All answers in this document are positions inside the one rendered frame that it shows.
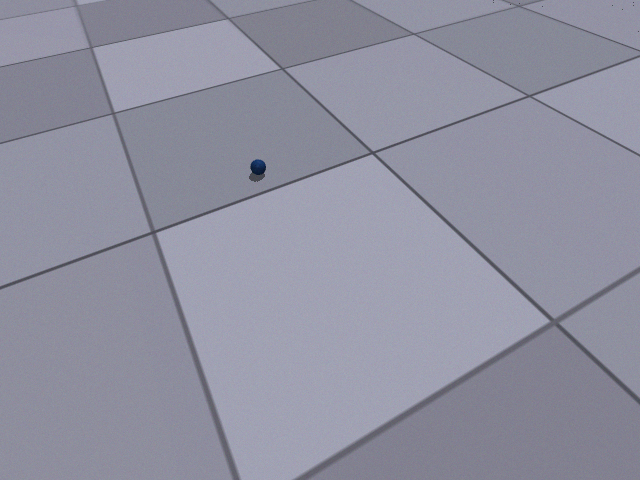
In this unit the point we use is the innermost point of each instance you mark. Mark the ball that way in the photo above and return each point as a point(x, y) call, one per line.
point(258, 167)

